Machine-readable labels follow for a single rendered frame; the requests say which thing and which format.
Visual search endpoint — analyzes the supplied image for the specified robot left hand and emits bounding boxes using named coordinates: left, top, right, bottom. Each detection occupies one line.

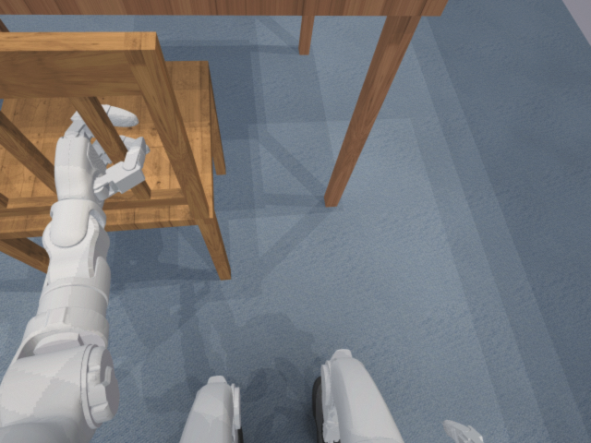
left=54, top=104, right=150, bottom=209

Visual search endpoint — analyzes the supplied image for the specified chair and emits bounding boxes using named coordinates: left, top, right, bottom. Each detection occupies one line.
left=0, top=32, right=231, bottom=281

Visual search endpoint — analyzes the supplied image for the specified robot left upper arm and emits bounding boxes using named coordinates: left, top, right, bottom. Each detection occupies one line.
left=0, top=344, right=120, bottom=443

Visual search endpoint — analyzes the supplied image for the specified right robot thigh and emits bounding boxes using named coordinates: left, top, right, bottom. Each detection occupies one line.
left=320, top=357, right=404, bottom=443

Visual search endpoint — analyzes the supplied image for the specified robot right foot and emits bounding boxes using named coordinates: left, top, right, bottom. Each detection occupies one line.
left=312, top=376, right=341, bottom=443

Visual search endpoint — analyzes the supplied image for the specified left robot forearm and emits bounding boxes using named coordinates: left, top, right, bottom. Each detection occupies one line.
left=0, top=198, right=111, bottom=428

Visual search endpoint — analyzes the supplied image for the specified robot right hand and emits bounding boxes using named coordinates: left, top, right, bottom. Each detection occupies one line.
left=443, top=420, right=484, bottom=443

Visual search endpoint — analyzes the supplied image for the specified table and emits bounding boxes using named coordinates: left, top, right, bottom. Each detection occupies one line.
left=0, top=0, right=449, bottom=208

